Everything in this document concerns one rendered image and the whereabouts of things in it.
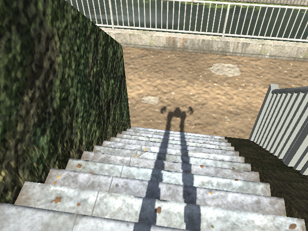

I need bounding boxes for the stairs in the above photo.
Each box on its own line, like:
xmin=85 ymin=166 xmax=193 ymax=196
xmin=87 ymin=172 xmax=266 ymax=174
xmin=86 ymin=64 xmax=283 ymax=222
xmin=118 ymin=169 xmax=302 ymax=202
xmin=14 ymin=126 xmax=306 ymax=231

